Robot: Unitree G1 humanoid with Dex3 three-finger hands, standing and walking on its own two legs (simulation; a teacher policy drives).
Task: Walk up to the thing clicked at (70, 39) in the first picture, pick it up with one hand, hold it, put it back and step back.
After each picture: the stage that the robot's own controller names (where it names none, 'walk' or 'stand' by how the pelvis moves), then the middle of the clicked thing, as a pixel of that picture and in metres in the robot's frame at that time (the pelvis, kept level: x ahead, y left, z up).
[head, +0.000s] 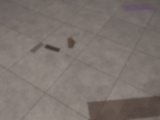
stand; (70, 43) +1.39 +0.12 -0.72
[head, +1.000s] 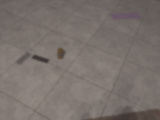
walk; (60, 53) +1.25 +0.13 -0.72
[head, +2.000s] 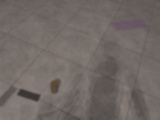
walk; (54, 87) +0.73 +0.16 -0.72
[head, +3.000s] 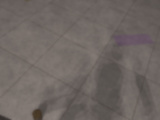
walk; (37, 116) +0.45 +0.23 -0.70
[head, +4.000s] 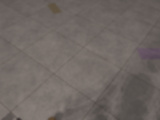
stand; out of the picture +0.45 +0.21 -0.72
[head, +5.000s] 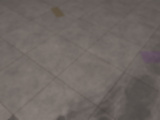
stand; out of the picture +0.45 +0.21 -0.72
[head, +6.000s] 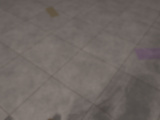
stand; out of the picture +0.46 +0.24 -0.73
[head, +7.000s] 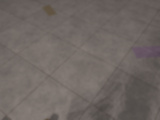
stand; out of the picture +0.45 +0.26 -0.73
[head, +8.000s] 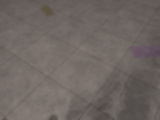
stand; out of the picture +0.44 +0.27 -0.73
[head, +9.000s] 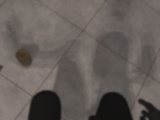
go down; (24, 58) +0.49 +0.28 -0.41
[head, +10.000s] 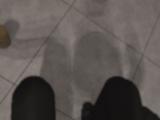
go down; (1, 37) +0.51 +0.32 -0.29
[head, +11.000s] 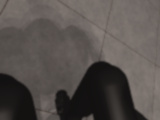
close in; out of the picture +0.48 +0.36 -0.24
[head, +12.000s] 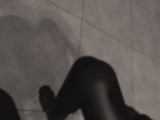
close; out of the picture +0.47 +0.38 -0.23
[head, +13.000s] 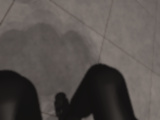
lift; out of the picture +0.45 +0.34 -0.24
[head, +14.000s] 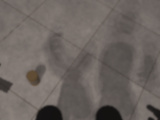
lift; (33, 78) +0.48 +0.26 -0.49
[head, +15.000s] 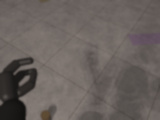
hold; (46, 117) +0.45 +0.24 -0.67
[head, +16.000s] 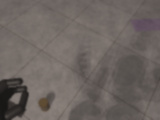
hold; (44, 104) +0.45 +0.24 -0.63
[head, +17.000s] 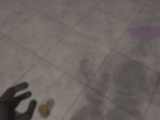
hold; (44, 111) +0.45 +0.25 -0.65
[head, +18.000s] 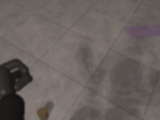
crouch; (43, 114) +0.44 +0.24 -0.65
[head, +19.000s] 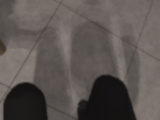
lower; out of the picture +0.50 +0.29 -0.32
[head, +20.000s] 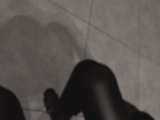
lower; out of the picture +0.47 +0.36 -0.24
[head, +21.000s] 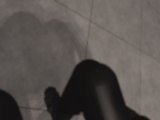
lower; out of the picture +0.47 +0.36 -0.24
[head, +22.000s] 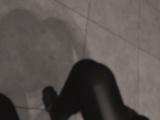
lower; out of the picture +0.47 +0.37 -0.24
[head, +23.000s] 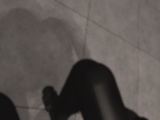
lower; out of the picture +0.47 +0.36 -0.24
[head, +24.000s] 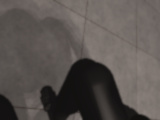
open; out of the picture +0.48 +0.36 -0.24
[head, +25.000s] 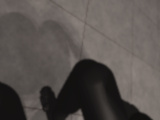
rise; out of the picture +0.46 +0.36 -0.25
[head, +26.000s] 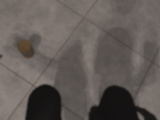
walk; (26, 49) +0.52 +0.28 -0.39
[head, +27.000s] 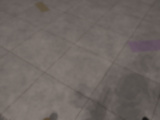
stand; out of the picture +0.45 +0.23 -0.66
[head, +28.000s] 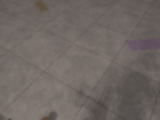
stand; out of the picture +0.45 +0.24 -0.67
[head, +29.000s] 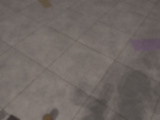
stand; out of the picture +0.45 +0.24 -0.68
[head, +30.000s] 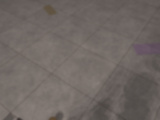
stand; out of the picture +0.46 +0.23 -0.72
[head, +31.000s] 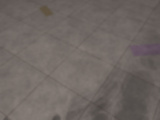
stand; out of the picture +0.44 +0.24 -0.73
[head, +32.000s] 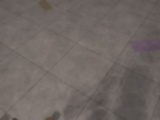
walk; out of the picture +0.43 +0.24 -0.72
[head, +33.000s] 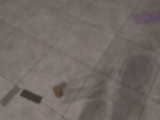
walk; (58, 92) +0.58 +0.22 -0.71
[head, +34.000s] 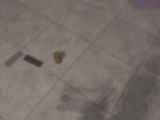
walk; (57, 57) +0.88 +0.21 -0.69
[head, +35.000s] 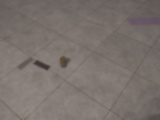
walk; (63, 62) +1.09 +0.22 -0.70
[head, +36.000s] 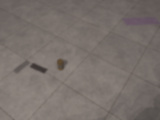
stand; (60, 64) +1.06 +0.20 -0.72
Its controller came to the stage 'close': yes
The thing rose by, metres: 0.01
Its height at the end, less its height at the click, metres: +0.00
